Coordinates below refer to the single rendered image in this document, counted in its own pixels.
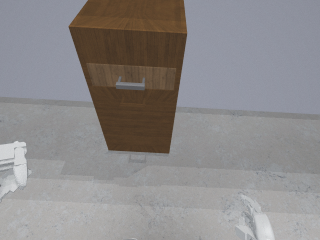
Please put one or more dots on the handle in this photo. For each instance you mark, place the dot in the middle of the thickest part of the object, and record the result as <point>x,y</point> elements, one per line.
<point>130,85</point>
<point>132,106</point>

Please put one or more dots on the right robot hand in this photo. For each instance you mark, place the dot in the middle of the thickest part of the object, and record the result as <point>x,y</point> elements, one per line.
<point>259,227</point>

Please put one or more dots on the cabinet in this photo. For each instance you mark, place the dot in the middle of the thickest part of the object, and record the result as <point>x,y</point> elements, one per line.
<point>148,33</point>

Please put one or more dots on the left robot hand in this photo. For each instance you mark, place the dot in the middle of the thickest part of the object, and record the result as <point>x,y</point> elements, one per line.
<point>13,160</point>

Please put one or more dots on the drawer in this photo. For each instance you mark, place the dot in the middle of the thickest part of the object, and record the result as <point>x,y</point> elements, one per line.
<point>161,78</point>

